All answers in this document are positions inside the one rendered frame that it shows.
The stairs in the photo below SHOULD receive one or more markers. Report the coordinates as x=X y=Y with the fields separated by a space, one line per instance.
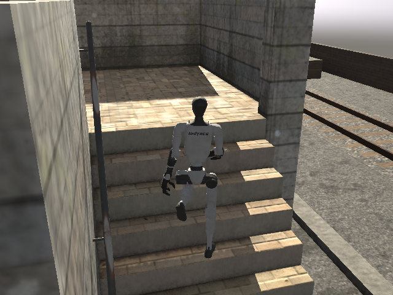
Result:
x=155 y=253

